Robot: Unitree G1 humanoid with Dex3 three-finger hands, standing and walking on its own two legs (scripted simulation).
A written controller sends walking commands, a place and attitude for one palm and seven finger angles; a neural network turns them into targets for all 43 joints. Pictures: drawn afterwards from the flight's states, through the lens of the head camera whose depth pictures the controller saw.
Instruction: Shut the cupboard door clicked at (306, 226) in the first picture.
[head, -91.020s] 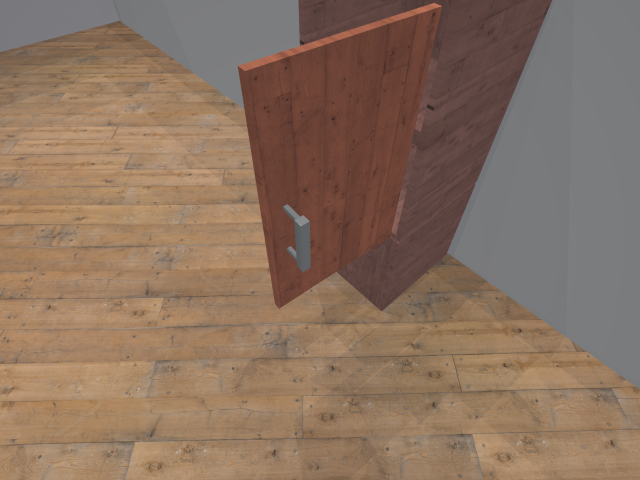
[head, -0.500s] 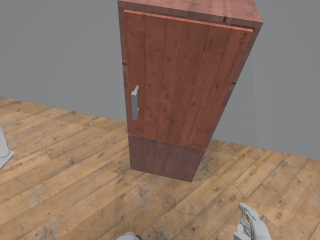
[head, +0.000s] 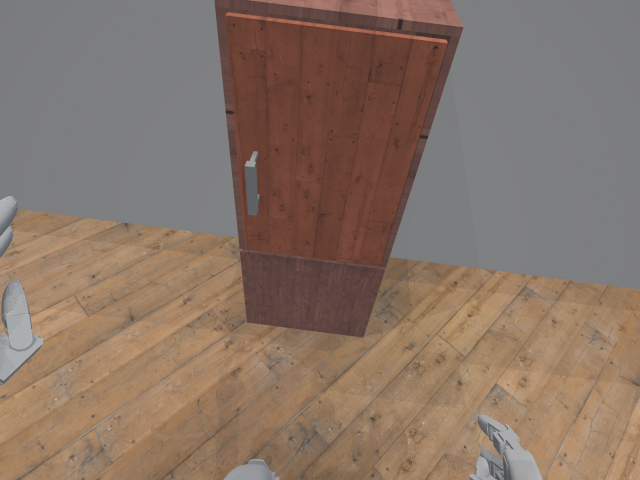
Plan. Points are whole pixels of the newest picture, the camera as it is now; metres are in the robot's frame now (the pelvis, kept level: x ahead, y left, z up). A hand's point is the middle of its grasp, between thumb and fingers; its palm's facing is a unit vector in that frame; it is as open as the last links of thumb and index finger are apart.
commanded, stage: stop stepping back and stand still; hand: left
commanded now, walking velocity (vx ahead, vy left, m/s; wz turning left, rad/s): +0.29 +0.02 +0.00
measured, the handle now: (253, 183) +0.73 +0.19 -0.08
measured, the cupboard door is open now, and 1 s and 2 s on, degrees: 0 0 0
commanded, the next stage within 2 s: let the arm hang, fingers relaxed in 0.50 s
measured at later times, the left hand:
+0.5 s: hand (12, 350) +0.17 +0.27 +0.18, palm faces +0.43 -0.79 -0.45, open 7.4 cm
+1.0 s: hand out of the picture -0.01 +0.23 -0.17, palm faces +0.04 -0.98 -0.18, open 7.0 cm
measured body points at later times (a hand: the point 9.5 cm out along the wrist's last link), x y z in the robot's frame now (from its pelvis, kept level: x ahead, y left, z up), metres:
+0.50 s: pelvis -0.03 +0.01 +0.01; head -0.06 +0.01 +0.46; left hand +0.14 +0.31 +0.21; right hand +0.07 -0.23 -0.10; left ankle +0.02 +0.13 -0.70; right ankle -0.06 -0.06 -0.73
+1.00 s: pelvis -0.01 +0.05 +0.01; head +0.00 +0.07 +0.46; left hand -0.01 +0.28 -0.16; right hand +0.05 -0.18 -0.13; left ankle +0.03 +0.15 -0.73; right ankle -0.06 -0.06 -0.73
